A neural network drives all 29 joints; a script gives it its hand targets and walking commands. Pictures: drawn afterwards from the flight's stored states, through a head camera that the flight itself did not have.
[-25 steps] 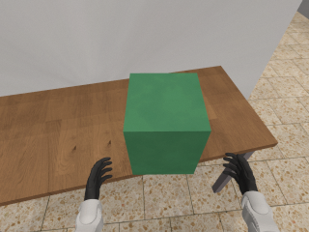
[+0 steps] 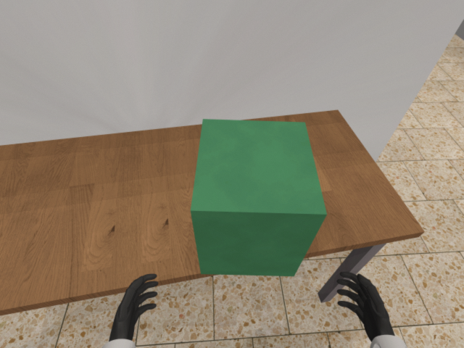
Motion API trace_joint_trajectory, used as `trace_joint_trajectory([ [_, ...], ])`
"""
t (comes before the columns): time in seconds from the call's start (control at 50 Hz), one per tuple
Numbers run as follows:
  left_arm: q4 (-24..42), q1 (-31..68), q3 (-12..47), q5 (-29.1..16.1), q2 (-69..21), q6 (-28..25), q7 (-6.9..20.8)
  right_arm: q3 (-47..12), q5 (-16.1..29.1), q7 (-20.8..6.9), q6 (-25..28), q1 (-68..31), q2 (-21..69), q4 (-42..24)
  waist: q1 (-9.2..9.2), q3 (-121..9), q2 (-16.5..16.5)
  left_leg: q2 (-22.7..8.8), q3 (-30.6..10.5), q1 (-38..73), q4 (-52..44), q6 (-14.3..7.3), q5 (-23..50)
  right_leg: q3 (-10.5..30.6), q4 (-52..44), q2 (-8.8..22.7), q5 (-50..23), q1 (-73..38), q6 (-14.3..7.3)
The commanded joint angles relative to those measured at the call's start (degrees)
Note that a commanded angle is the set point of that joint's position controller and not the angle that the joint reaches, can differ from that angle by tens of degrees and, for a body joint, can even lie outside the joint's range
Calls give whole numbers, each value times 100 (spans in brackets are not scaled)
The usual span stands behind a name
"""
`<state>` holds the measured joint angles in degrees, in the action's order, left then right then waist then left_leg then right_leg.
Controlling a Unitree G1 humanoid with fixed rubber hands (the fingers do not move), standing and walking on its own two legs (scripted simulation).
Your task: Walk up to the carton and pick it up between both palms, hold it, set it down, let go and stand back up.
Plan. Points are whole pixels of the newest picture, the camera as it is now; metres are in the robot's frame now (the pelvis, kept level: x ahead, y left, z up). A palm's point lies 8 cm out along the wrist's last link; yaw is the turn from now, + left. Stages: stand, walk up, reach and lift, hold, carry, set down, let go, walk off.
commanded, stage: set down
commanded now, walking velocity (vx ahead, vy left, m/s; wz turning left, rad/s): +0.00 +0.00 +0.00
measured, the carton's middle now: (250, 201) +0.39 -0.01 +0.00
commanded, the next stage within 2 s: let go in 0.78 s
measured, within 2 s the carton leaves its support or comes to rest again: neither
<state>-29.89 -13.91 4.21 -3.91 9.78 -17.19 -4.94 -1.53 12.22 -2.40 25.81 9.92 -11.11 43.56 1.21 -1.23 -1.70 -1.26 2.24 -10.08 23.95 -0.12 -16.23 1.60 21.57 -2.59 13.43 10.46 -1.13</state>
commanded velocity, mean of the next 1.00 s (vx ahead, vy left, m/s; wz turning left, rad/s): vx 0.00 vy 0.00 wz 0.00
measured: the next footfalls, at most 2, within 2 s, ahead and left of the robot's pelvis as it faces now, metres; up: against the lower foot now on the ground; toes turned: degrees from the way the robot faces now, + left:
none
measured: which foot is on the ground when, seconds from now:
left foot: down 0.00-1.00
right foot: down 0.00-1.00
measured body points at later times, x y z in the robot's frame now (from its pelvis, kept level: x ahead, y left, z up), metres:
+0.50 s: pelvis -0.01 +0.00 +0.00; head -0.02 +0.02 +0.45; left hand +0.15 +0.22 -0.08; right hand +0.16 -0.22 -0.08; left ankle -0.04 +0.11 -0.74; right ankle -0.03 -0.11 -0.74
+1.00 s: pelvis -0.03 +0.00 +0.00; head -0.01 +0.01 +0.45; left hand +0.15 +0.22 -0.09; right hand +0.15 -0.22 -0.10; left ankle -0.04 +0.11 -0.74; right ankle -0.03 -0.11 -0.74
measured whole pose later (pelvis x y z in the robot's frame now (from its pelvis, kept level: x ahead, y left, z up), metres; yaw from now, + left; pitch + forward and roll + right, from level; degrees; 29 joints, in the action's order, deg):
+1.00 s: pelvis -0.03 +0.00 +0.00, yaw +0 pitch +0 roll -1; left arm -27.2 -9.4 0.1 3.1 10.4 14.2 -0.7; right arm 4.2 -0.1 -1.8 10.5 5.1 -8.1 48.4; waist 0.3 1.2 -0.6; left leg -1.0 1.9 -10.4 25.7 -0.4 -15.1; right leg 1.6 23.3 -2.5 12.4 10.7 -1.0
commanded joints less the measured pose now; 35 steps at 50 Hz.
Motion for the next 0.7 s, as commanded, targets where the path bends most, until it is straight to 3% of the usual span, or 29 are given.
trace_joint_trajectory([
  [0.0,1015,195,-104,101,341,163,30,216,-89,21,74,-208,-698,-620,-26,-767,155,244,14,157,-215,373,2172,151,-94,-47,-2552,-744,60],
  [0.08,1340,45,-152,224,420,563,54,297,-226,18,-66,-157,-708,-750,43,-694,219,234,25,261,-250,374,2250,131,-148,-77,-2384,-679,47],
  [0.12,1142,-24,-183,301,396,785,102,276,-331,15,-187,-95,-664,-571,19,-490,197,220,30,228,-275,383,2120,130,-199,-48,-2233,-590,35],
  [0.32,1422,114,-313,468,545,1665,247,522,-702,-38,-606,-391,-579,-448,67,-257,279,126,36,203,-347,336,1616,98,-298,-52,-1463,-223,-27],
  [0.68,1323,679,-530,683,506,3127,388,642,-1058,90,-1567,-851,-319,-392,-28,-352,178,89,36,-18,-366,140,1425,139,-273,87,-1631,-548,15],
])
